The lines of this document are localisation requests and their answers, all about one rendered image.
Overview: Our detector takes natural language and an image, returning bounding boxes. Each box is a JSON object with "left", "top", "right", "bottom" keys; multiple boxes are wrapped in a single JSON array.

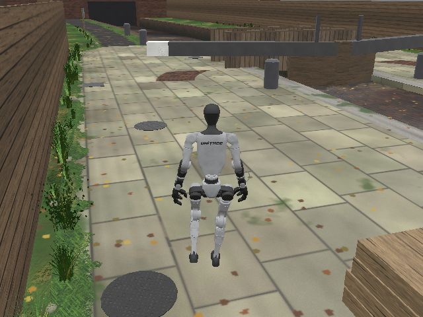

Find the right robot foot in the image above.
[{"left": 211, "top": 250, "right": 220, "bottom": 267}]

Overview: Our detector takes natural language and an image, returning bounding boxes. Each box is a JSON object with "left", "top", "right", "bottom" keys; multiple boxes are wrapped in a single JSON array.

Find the left robot shin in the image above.
[{"left": 190, "top": 210, "right": 199, "bottom": 255}]

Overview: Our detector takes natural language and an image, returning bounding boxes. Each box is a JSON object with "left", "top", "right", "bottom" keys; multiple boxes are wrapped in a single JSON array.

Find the robot right hand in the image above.
[{"left": 234, "top": 186, "right": 248, "bottom": 202}]

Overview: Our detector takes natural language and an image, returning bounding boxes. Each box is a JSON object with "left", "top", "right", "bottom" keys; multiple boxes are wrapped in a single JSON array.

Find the robot right upper arm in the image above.
[{"left": 225, "top": 133, "right": 242, "bottom": 169}]

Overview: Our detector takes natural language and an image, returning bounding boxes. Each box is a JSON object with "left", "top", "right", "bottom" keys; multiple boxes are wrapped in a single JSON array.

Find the robot left hand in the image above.
[{"left": 172, "top": 188, "right": 187, "bottom": 205}]

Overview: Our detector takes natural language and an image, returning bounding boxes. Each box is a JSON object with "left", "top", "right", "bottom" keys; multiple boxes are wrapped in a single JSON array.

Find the robot right forearm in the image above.
[{"left": 235, "top": 159, "right": 247, "bottom": 188}]

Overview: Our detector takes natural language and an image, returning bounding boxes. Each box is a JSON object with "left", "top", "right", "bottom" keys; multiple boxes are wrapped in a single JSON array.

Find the robot left forearm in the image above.
[{"left": 174, "top": 160, "right": 187, "bottom": 190}]

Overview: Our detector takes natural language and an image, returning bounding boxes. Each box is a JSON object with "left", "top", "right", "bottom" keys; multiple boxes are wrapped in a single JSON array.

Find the robot left upper arm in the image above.
[{"left": 181, "top": 132, "right": 198, "bottom": 170}]

